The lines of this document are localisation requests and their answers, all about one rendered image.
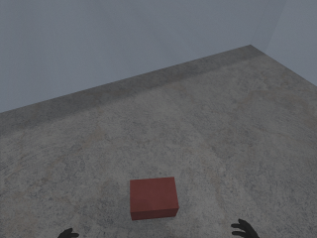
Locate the carton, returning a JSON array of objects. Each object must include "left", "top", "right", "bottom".
[{"left": 130, "top": 177, "right": 179, "bottom": 221}]

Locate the left robot hand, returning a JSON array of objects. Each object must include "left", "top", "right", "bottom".
[{"left": 57, "top": 228, "right": 79, "bottom": 238}]

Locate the right robot hand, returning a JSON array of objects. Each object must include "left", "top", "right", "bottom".
[{"left": 231, "top": 218, "right": 260, "bottom": 238}]

